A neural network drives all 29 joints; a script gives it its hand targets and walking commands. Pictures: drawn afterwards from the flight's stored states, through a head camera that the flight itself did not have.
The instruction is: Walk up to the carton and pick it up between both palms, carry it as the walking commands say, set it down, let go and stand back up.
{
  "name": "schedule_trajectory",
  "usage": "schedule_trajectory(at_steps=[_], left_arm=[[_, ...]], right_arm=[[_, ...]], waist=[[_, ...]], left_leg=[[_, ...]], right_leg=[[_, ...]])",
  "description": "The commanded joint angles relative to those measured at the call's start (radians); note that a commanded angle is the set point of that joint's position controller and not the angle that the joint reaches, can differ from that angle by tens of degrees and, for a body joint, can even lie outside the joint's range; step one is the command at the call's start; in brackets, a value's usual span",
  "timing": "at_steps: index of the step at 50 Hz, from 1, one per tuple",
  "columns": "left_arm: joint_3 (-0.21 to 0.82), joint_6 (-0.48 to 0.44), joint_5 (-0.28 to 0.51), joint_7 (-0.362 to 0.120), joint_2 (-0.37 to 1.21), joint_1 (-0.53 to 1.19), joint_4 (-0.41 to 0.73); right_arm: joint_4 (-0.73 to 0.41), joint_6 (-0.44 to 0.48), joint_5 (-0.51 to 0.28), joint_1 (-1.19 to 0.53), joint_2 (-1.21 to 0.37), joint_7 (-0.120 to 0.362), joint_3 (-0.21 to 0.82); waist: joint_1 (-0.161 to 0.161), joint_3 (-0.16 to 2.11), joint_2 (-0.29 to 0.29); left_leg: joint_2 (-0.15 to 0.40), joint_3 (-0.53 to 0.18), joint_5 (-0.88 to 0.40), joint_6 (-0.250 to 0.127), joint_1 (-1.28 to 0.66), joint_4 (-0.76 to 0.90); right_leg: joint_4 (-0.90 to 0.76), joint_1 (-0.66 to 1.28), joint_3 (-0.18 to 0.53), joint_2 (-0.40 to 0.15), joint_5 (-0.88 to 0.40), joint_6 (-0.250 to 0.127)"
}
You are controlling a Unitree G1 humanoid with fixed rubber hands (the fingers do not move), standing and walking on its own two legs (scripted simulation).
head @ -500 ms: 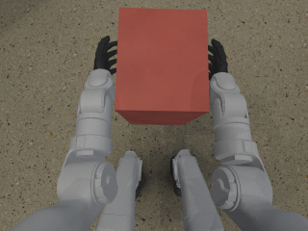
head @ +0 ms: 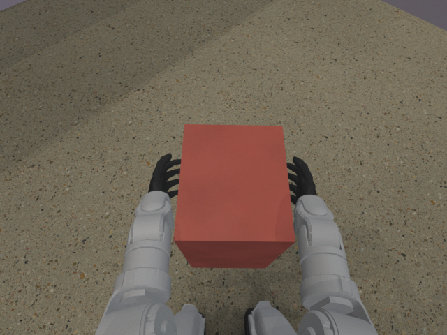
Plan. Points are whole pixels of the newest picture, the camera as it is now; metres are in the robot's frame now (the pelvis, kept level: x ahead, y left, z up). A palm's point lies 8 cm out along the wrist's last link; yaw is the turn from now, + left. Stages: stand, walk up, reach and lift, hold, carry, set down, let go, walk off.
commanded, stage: reach and lift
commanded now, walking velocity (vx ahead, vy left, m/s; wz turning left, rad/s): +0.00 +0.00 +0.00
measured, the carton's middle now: (230, 207) +0.38 -0.01 -0.10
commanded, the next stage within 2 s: hold in 2.00 s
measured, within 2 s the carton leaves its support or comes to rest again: neither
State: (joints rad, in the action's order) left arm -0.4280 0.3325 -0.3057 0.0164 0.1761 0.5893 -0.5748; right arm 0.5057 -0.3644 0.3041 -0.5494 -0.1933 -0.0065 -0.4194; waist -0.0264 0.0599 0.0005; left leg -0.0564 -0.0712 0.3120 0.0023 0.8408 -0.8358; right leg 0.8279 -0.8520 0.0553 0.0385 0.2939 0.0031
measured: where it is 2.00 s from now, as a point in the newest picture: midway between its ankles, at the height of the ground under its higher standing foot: outside the picture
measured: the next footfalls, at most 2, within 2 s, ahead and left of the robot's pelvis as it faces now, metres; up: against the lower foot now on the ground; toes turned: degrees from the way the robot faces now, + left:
none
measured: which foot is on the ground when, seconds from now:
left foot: down 0.00-1.00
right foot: down 0.00-1.00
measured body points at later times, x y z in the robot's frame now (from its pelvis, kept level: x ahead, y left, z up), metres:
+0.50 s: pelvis +0.04 +0.00 +0.04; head +0.05 +0.01 +0.49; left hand +0.37 +0.13 +0.04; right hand +0.36 -0.14 +0.05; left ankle +0.04 +0.12 -0.69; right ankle +0.05 -0.12 -0.69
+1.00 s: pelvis +0.01 +0.00 +0.05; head -0.04 +0.00 +0.49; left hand +0.34 +0.13 +0.10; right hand +0.33 -0.15 +0.10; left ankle +0.04 +0.12 -0.69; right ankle +0.05 -0.12 -0.69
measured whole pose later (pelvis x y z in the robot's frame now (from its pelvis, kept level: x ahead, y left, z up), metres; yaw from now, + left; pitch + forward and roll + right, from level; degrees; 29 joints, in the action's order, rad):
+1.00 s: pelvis +0.01 +0.00 +0.05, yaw +0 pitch -7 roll +0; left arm -0.30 0.67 -0.27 0.05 0.18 0.43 -0.45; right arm 0.39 -0.70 0.27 -0.39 -0.18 -0.03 -0.29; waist -0.02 0.00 -0.01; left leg -0.05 -0.09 0.21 0.00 0.13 -0.46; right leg 0.46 -0.14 0.06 0.03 0.20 0.00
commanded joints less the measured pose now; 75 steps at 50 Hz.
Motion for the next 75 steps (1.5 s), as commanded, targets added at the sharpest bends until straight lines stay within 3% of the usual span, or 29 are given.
schedule_trajectory(at_steps=[1, 6, 9, 12, 20, 29, 39, 43, 48, 51, 58, 63, 69, 75], left_arm=[[0.624, -0.023, 0.14, -0.218, 1.089, 0.552, -0.031], [0.697, -0.009, 0.176, -0.219, 1.078, 0.481, 0.031], [0.709, 0.005, 0.179, -0.217, 1.061, 0.404, 0.037], [0.684, 0.023, 0.161, -0.211, 1.037, 0.328, 0.013], [0.698, 0.08, 0.185, -0.2, 1.018, 0.257, 0.076], [0.706, 0.15, 0.219, -0.194, 1.061, 0.262, 0.126], [0.69, 0.236, 0.239, -0.202, 1.032, 0.383, 0.131], [0.702, 0.273, 0.251, -0.209, 1.024, 0.406, 0.13], [0.684, 0.312, 0.254, -0.218, 1.013, 0.451, 0.114], [0.649, 0.324, 0.245, -0.221, 1.009, 0.473, 0.095], [0.609, 0.339, 0.24, -0.217, 1.013, 0.453, 0.095], [0.65, 0.34, 0.256, -0.21, 1.004, 0.441, 0.163], [0.713, 0.343, 0.277, -0.208, 1.009, 0.409, 0.222], [0.743, 0.351, 0.289, -0.205, 0.997, 0.36, 0.27]], right_arm=[[-0.012, 0.047, -0.162, -0.631, -1.027, 0.222, 0.651], [-0.075, 0.03, -0.193, -0.555, -1.018, 0.226, 0.715], [-0.099, 0.013, -0.209, -0.501, -1.022, 0.224, 0.75], [-0.075, -0.008, -0.195, -0.428, -1.004, 0.22, 0.734], [-0.074, -0.067, -0.199, -0.295, -0.988, 0.213, 0.69], [-0.144, -0.135, -0.235, -0.324, -0.981, 0.217, 0.708], [-0.148, -0.22, -0.269, -0.464, -0.995, 0.221, 0.717], [-0.172, -0.252, -0.29, -0.513, -0.996, 0.215, 0.741], [-0.145, -0.294, -0.283, -0.54, -0.978, 0.205, 0.707], [-0.115, -0.31, -0.279, -0.566, -0.979, 0.204, 0.68], [-0.106, -0.322, -0.277, -0.571, -0.982, 0.204, 0.666], [-0.135, -0.32, -0.283, -0.521, -0.984, 0.202, 0.693], [-0.214, -0.309, -0.297, -0.496, -0.969, 0.197, 0.738], [-0.22, -0.32, -0.3, -0.393, -0.964, 0.191, 0.756]], waist=[[-0.002, 0.693, 0.017], [-0.011, 0.697, 0.002], [0.007, 0.665, -0.014], [0.016, 0.571, -0.008], [-0.013, 0.432, 0.009], [-0.013, 0.353, 0.015], [0.005, 0.24, -0.006], [0.015, 0.24, -0.016], [-0.006, 0.177, -0.019], [0.001, 0.157, -0.012], [0.025, 0.169, -0.012], [0.035, 0.193, -0.011], [0.029, 0.227, 0.008], [0.025, 0.209, 0.001]], left_leg=[[-0.081, -0.016, -0.314, 0.004, -0.34, 0.108], [-0.074, -0.02, -0.358, 0.008, -0.415, 0.152], [-0.069, -0.026, -0.388, 0.003, -0.452, 0.195], [-0.063, -0.03, -0.381, -0.002, -0.47, 0.231], [-0.046, -0.044, -0.422, -0.001, -0.589, 0.319], [-0.038, -0.047, -0.404, 0.002, -0.687, 0.379], [-0.031, -0.035, -0.174, -0.007, -0.702, 0.431], [-0.029, -0.031, -0.136, -0.007, -0.723, 0.446], [-0.028, -0.027, -0.056, -0.006, -0.721, 0.472], [-0.028, -0.022, -0.027, -0.007, -0.714, 0.477], [-0.027, -0.015, -0.082, -0.003, -0.727, 0.477], [-0.024, -0.019, -0.163, 0.002, -0.761, 0.47], [-0.026, -0.025, -0.215, 0.009, -0.784, 0.462], [-0.026, -0.035, -0.27, 0.009, -0.815, 0.463]], right_leg=[[-0.089, 0.458, 0.02, 0.083, -0.344, -0.005], [-0.14, 0.538, 0.025, 0.078, -0.389, 0.003], [-0.183, 0.597, 0.032, 0.071, -0.423, 0.011], [-0.222, 0.604, 0.036, 0.064, -0.407, 0.012], [-0.307, 0.685, 0.032, 0.059, -0.442, 0.011], [-0.359, 0.75, 0.013, 0.064, -0.387, 0.006], [-0.409, 0.761, 0.013, 0.044, -0.174, -0.002], [-0.425, 0.789, 0.017, 0.036, -0.132, 0.0], [-0.454, 0.784, 0.023, 0.025, -0.052, -0.003], [-0.459, 0.781, 0.026, 0.023, -0.018, -0.004], [-0.457, 0.811, 0.028, 0.022, -0.072, -0.004], [-0.452, 0.823, 0.031, 0.029, -0.162, -0.005], [-0.445, 0.848, 0.036, 0.036, -0.222, -0.004], [-0.451, 0.843, 0.039, 0.04, -0.273, -0.001]])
